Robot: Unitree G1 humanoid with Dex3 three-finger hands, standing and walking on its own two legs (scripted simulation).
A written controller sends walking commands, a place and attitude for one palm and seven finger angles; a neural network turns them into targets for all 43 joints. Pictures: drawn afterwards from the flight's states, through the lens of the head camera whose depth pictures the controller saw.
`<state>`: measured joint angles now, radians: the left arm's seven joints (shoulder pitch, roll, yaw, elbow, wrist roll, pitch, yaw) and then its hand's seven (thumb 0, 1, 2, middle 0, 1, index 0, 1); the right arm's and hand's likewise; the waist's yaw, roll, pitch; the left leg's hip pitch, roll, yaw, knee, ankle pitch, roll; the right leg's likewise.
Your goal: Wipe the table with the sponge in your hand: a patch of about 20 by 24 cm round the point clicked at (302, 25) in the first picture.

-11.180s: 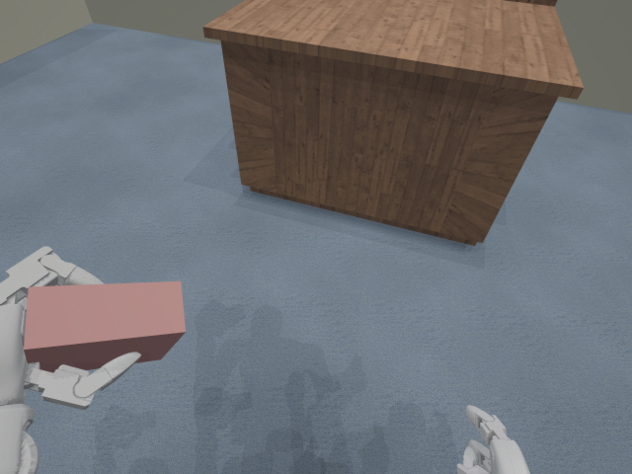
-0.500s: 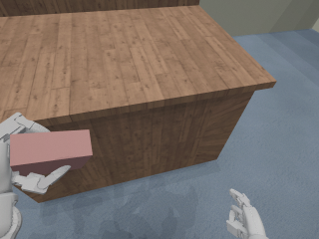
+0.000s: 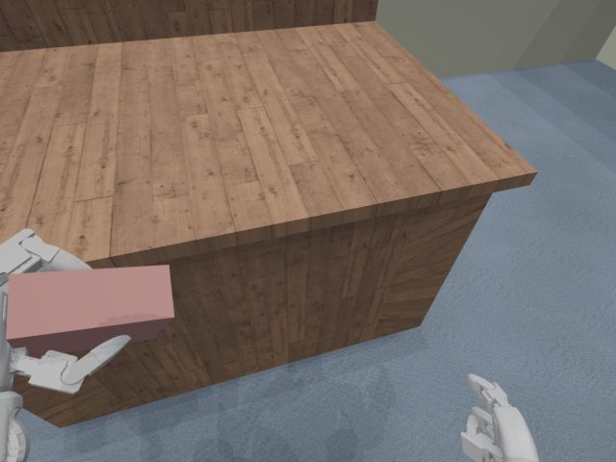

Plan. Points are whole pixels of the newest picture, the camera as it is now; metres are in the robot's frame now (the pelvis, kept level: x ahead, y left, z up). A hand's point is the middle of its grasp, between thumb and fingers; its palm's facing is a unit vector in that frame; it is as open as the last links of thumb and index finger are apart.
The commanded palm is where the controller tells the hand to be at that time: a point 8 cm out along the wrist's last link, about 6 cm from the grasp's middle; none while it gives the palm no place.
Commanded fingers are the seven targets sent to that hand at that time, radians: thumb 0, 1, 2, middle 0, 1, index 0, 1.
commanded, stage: shuffle to correct the standing spot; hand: left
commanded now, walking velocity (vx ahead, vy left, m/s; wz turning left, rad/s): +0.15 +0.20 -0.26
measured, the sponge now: (117, 310) +0.23 +0.21 +0.15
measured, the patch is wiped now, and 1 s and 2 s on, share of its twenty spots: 0.00 0.00 0.00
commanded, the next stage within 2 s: come to a stop and stand still in 0.70 s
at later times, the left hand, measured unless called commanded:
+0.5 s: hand (43, 222) +0.31 +0.31 +0.18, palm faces +0.29 -0.84 -0.45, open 9.5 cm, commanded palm +0.26 +0.36 +0.19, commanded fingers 0.00 0.10 1.30 -1.20 -1.60 -1.20 -1.60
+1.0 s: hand out of the picture +0.35 +0.44 +0.18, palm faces +0.34 -0.85 -0.40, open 9.5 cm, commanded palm +0.30 +0.46 +0.19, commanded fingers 0.00 0.10 1.30 -1.20 -1.60 -1.20 -1.60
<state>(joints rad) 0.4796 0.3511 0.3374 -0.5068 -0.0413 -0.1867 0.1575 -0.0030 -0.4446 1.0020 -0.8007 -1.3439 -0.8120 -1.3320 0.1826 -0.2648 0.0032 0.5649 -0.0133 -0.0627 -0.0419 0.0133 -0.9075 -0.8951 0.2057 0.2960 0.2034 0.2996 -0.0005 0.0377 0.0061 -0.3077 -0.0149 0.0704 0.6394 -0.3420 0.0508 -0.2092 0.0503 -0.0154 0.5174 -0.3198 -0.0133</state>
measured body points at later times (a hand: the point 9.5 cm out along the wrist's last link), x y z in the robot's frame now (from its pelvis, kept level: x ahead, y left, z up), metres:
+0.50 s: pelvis +0.07 +0.10 +0.00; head +0.10 +0.09 +0.44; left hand +0.29 +0.35 +0.20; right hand +0.21 -0.16 -0.10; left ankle +0.14 +0.29 -0.71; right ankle +0.05 -0.05 -0.73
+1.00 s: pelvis +0.10 +0.21 +0.00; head +0.13 +0.23 +0.45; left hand +0.33 +0.48 +0.20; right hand +0.26 -0.02 -0.07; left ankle +0.16 +0.30 -0.73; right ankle +0.09 +0.11 -0.69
